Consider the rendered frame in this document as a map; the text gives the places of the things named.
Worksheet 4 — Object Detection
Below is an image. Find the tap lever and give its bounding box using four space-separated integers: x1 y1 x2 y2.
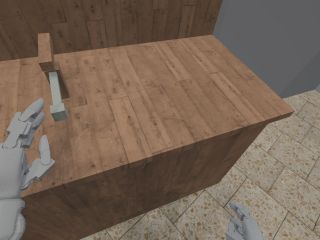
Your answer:
49 71 68 122

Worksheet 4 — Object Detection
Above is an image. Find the counter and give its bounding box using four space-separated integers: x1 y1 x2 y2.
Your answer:
0 0 295 240

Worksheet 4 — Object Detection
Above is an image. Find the robot right hand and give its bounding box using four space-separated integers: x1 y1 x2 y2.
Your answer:
226 200 264 240

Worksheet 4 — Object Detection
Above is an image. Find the robot left hand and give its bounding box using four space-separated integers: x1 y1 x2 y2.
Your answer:
0 98 55 200

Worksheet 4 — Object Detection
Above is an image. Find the left robot forearm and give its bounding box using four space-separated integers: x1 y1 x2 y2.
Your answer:
0 198 26 240

